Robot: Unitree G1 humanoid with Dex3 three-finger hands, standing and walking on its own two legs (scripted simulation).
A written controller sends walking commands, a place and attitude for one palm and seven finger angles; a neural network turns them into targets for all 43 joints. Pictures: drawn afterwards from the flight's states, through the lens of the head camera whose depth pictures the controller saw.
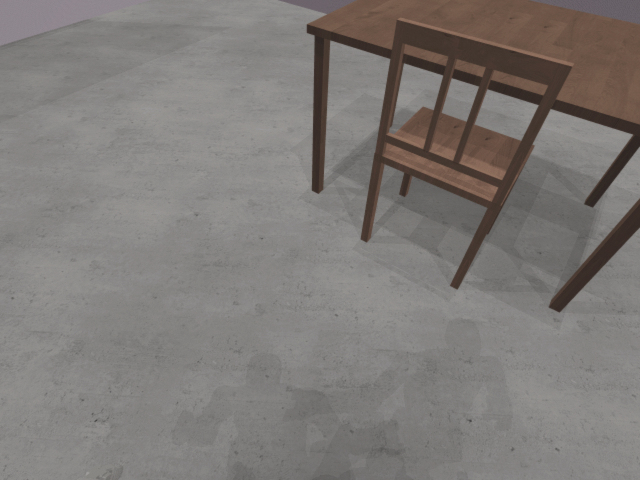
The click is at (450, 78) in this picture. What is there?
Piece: chair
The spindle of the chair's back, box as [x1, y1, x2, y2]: [423, 57, 456, 151]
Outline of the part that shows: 451,57 448,57 423,148 428,151 431,147 456,59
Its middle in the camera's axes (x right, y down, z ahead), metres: +0.34 -0.38 +1.11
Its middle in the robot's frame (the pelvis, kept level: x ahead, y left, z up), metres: +1.10 -0.29 -0.09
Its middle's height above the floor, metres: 0.68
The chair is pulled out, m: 0.00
